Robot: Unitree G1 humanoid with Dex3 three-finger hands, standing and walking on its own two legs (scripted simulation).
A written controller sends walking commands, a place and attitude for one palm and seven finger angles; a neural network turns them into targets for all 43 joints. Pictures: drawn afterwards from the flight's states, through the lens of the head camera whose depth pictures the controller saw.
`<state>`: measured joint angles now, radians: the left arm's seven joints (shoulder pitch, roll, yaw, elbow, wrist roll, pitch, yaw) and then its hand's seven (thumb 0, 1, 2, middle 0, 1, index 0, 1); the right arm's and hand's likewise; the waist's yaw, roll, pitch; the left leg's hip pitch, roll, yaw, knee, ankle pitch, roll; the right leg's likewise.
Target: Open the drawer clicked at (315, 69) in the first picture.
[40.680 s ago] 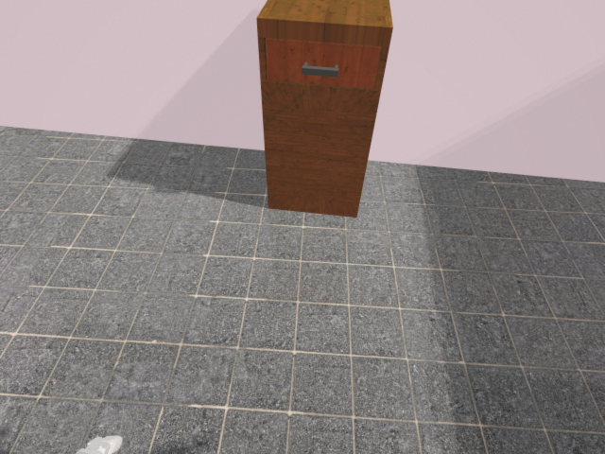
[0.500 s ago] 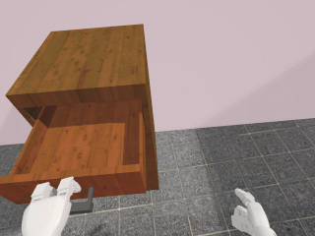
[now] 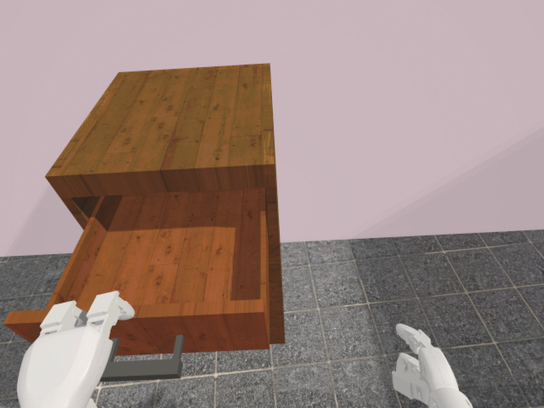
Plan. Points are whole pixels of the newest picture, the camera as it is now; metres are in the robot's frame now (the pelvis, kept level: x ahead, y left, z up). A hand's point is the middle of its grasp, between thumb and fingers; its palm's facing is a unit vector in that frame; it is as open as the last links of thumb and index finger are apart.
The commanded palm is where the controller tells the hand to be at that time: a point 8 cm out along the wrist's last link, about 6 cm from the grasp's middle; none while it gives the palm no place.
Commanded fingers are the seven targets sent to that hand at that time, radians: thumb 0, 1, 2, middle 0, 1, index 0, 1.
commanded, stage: lift the hand off the handle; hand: left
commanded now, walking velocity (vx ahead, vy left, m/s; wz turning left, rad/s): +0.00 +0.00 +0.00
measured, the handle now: (143, 356) +0.18 +0.24 -0.04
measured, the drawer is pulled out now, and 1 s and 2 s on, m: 0.26 0.26 0.26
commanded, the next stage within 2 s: draw the hand back to the body in 0.46 s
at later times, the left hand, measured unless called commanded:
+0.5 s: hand (85, 343) +0.15 +0.24 +0.11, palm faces +0.13 -0.16 -0.98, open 13.9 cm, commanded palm +0.10 +0.23 +0.16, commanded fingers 0.00 -0.50 0.30 -0.30 -1.20 -0.30 -1.20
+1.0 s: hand (80, 339) +0.15 +0.25 +0.12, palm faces +0.07 -0.13 -0.99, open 13.9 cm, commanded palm +0.11 +0.25 +0.18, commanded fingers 0.00 -0.50 0.30 -0.30 -1.20 -0.30 -1.20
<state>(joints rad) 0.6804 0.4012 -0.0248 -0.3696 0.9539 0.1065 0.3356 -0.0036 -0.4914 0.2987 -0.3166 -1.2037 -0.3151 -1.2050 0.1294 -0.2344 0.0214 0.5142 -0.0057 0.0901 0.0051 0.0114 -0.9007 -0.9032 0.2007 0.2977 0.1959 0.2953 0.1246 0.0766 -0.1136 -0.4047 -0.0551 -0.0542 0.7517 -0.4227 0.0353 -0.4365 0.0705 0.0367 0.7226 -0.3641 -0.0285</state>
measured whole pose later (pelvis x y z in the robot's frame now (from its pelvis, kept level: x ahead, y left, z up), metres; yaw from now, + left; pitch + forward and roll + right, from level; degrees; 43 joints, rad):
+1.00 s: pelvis -0.01 -0.01 +0.03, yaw +0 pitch -3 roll -1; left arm 0.52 0.47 0.01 -0.45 0.89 0.18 0.08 0.00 -0.49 0.30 -0.32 -1.20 -0.31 -1.20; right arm 0.10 -0.26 0.05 0.56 0.02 0.11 -0.02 0.01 -0.90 -0.90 0.20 0.30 0.19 0.30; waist 0.13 0.09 -0.01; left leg -0.14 -0.04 -0.06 0.48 -0.28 0.03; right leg -0.16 0.07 0.04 0.43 -0.21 -0.03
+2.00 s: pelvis +0.00 +0.00 +0.03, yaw +2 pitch -4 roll -1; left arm 0.50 0.32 0.29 -0.44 -0.05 -0.10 0.09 0.00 0.66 0.80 -0.22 -0.45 -0.22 -0.45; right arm 0.16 -0.20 0.02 0.64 -0.01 -0.11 -0.08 0.01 -0.90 -0.90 0.20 0.30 0.20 0.30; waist 0.07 0.05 0.02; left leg -0.06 -0.05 -0.10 0.36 -0.23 0.03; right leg -0.07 0.05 0.01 0.31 -0.17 -0.03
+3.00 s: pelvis -0.08 +0.01 +0.01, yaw +3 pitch +2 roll -1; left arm 0.64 0.39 0.39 -0.62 -0.01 -0.19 0.11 0.01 0.89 0.90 -0.21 -0.31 -0.21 -0.31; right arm 0.16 -0.21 0.00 0.51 0.01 -0.05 -0.06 0.01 -0.90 -0.90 0.20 0.30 0.20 0.30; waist 0.00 -0.02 0.00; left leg -0.41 -0.07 -0.08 0.58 -0.21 0.05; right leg -0.41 0.03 0.00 0.52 -0.15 0.00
